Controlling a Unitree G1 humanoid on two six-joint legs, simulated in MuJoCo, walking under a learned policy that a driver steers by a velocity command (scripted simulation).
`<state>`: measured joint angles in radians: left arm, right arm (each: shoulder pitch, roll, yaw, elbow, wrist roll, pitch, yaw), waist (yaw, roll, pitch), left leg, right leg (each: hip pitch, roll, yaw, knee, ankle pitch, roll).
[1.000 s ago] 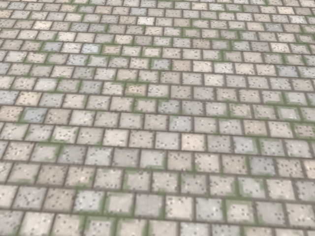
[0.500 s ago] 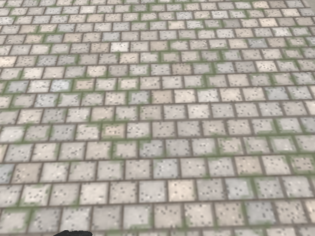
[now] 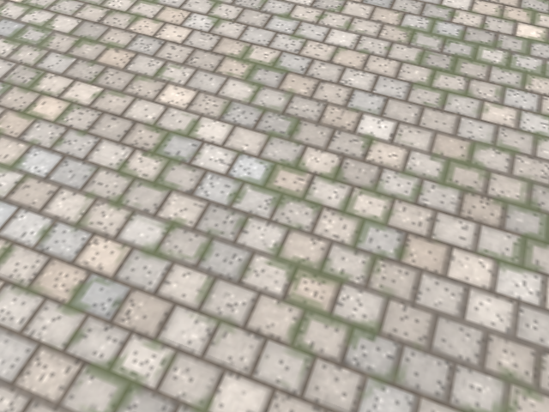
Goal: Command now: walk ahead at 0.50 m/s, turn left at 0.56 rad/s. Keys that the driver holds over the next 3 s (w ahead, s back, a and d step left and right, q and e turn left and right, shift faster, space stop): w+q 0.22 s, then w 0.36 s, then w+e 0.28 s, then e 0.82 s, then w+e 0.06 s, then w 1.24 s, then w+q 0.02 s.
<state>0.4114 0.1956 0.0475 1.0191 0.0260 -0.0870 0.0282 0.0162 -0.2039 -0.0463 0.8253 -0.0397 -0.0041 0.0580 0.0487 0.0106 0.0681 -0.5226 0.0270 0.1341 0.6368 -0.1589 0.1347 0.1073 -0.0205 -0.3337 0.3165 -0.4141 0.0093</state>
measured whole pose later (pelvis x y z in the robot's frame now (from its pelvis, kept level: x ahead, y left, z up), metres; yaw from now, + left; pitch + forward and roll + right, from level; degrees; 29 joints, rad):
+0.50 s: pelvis +0.26 +0.03 +0.01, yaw +13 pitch +1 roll +1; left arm 0.05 0.23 0.03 0.78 0.03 -0.02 -0.03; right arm 0.43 -0.24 -0.05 0.94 -0.01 -0.07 -0.01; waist -0.08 -0.04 0.04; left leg 0.07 -0.14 -0.09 0.21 -0.29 0.12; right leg -0.61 -0.08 -0.03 0.66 -0.02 0.00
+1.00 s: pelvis +0.53 +0.06 +0.02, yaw +4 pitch +1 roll -1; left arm 0.42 0.23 0.06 0.93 0.01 -0.04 -0.01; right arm 0.04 -0.23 -0.01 0.77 -0.03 -0.05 0.01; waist 0.08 0.03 0.06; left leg -0.58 0.04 -0.05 0.65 -0.08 -0.04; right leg -0.09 0.11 0.10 0.33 -0.26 -0.08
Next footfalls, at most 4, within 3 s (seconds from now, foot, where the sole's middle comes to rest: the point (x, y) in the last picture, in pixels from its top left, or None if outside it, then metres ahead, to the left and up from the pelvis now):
0.04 left None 0.17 0.07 -0.76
0.60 right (307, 383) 0.51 -0.03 -0.76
1.08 left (228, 301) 0.72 0.18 -0.76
1.54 right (309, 344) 0.61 -0.03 -0.76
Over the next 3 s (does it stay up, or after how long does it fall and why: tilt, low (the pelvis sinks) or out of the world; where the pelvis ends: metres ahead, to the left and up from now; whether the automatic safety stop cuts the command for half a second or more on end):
stays up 1.07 -0.20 -0.01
